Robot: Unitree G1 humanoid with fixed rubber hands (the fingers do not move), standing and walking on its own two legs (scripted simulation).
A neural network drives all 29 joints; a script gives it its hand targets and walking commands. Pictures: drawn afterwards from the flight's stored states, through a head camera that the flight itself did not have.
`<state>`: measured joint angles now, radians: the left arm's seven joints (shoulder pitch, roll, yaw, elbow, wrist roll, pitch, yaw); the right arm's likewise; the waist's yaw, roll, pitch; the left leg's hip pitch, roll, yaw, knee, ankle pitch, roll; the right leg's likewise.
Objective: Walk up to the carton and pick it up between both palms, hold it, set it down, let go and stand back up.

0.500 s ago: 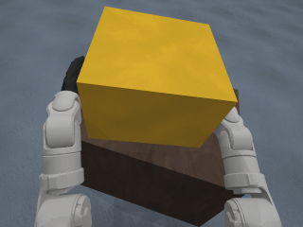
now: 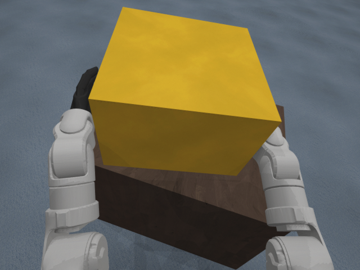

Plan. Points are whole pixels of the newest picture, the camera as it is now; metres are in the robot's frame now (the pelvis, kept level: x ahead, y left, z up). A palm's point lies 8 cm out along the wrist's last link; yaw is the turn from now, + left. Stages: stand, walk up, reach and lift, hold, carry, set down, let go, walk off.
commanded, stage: hold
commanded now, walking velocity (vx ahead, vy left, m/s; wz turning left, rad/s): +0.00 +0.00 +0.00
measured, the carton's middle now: (180, 92) +0.40 +0.00 +0.21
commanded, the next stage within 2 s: none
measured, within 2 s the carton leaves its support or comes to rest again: neither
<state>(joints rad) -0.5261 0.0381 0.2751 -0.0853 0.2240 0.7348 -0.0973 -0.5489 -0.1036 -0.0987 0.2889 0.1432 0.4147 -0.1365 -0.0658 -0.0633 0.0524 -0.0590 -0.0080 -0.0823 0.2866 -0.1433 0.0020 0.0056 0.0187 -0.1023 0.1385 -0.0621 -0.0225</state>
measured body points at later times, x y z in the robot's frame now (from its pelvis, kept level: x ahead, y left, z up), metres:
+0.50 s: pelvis +0.00 +0.01 +0.00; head -0.02 +0.04 +0.45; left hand +0.37 +0.18 +0.19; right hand +0.37 -0.18 +0.18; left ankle +0.01 +0.12 -0.75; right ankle +0.02 -0.10 -0.75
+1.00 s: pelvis +0.00 +0.00 +0.00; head -0.01 +0.03 +0.45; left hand +0.38 +0.17 +0.19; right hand +0.37 -0.19 +0.17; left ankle +0.01 +0.12 -0.75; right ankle +0.02 -0.10 -0.75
